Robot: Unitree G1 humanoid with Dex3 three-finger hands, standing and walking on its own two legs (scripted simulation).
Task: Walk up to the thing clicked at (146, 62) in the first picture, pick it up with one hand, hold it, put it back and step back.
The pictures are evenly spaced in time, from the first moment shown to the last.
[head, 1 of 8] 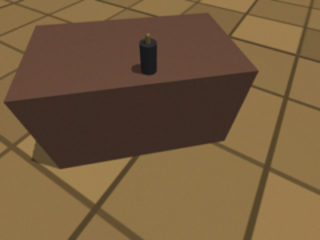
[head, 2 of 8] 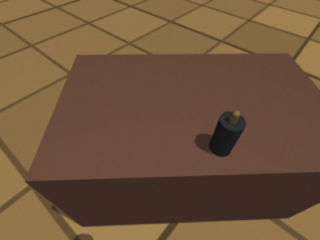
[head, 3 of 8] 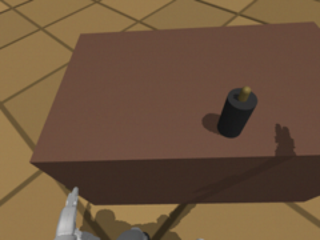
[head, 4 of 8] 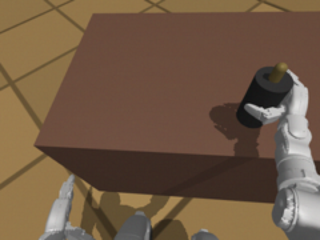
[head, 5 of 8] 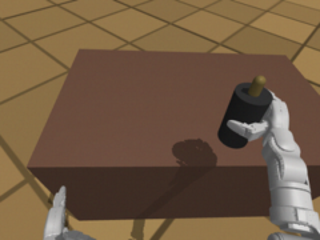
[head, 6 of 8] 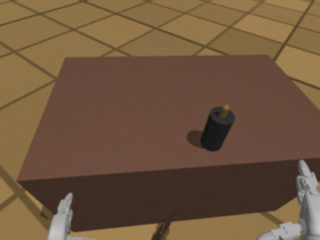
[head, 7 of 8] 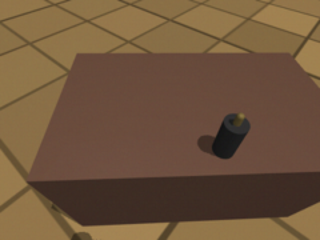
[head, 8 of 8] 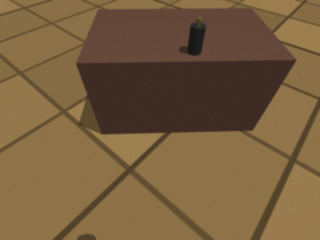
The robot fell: no
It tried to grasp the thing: yes
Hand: right
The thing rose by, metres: 0.23
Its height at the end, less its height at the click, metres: +0.00
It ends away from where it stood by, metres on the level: 0.01
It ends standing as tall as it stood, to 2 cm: yes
